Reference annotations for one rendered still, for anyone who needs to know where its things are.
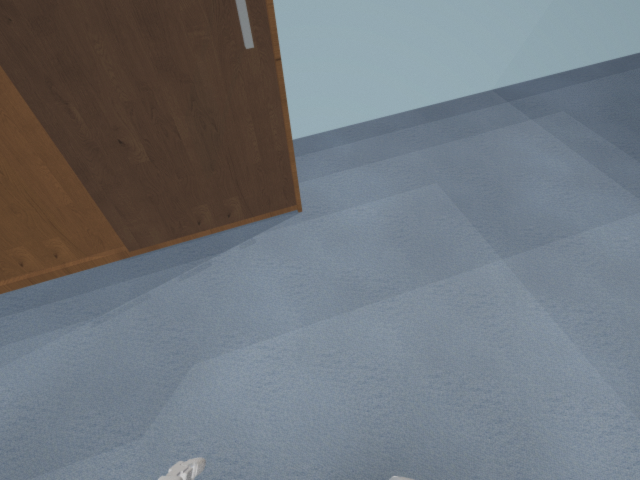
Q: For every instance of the wardrobe door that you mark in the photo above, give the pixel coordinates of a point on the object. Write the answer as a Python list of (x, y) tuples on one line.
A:
[(169, 122), (47, 217)]

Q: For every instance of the left robot hand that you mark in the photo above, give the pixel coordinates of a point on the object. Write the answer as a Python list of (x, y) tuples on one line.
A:
[(187, 470)]

